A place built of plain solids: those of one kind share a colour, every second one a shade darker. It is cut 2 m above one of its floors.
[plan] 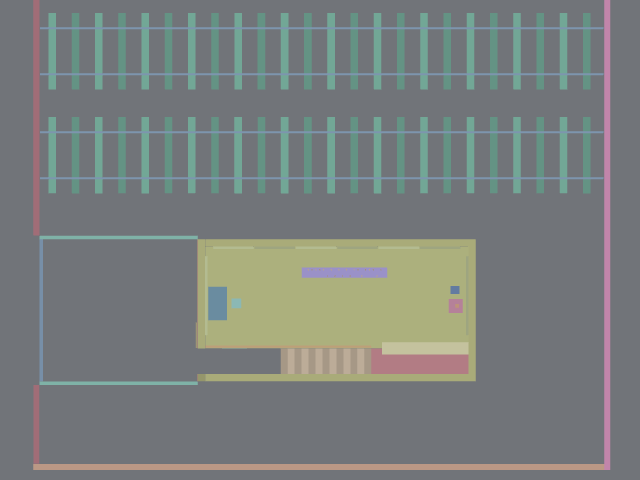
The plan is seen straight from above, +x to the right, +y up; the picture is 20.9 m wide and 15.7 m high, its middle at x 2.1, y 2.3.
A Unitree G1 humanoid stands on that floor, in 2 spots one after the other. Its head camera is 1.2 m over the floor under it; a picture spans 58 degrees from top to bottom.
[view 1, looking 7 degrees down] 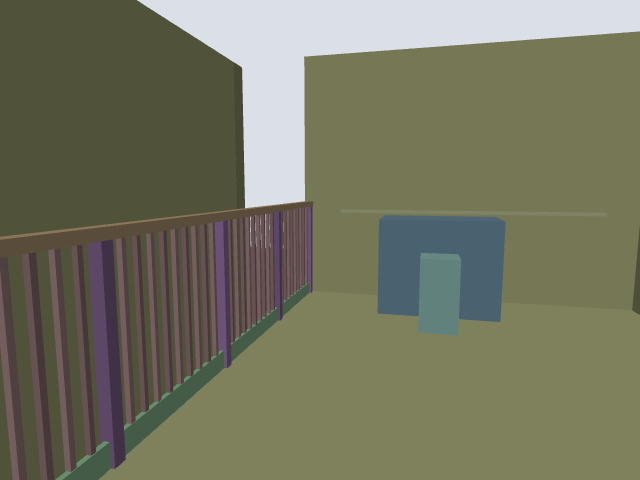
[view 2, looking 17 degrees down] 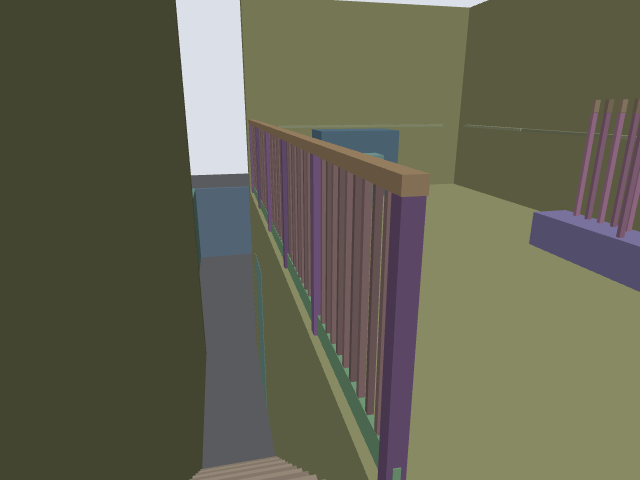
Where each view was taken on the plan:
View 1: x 3.09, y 0.12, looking -166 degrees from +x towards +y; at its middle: wall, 4.93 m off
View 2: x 4.78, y -1.67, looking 167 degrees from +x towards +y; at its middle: rail_post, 2.23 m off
